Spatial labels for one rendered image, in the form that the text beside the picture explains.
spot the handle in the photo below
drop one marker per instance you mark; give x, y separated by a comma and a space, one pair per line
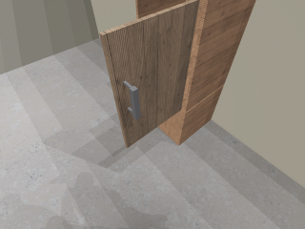
134, 94

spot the cupboard door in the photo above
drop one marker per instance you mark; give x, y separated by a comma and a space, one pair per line
153, 54

